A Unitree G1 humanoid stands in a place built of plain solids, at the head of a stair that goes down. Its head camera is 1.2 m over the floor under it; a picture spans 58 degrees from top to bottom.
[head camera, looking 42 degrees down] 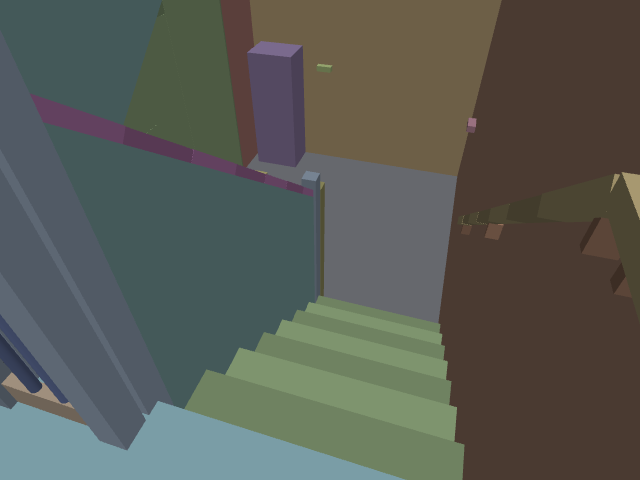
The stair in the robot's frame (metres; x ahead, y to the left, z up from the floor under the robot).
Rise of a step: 0.18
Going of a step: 0.22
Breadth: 0.90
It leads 17 degrees to the right of straight ahead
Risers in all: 8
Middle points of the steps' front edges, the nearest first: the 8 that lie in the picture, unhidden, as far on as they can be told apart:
0.49 0.04 0.00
0.71 -0.02 -0.18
0.92 -0.09 -0.36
1.14 -0.15 -0.55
1.35 -0.22 -0.73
1.57 -0.29 -0.91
1.78 -0.35 -1.09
2.00 -0.42 -1.27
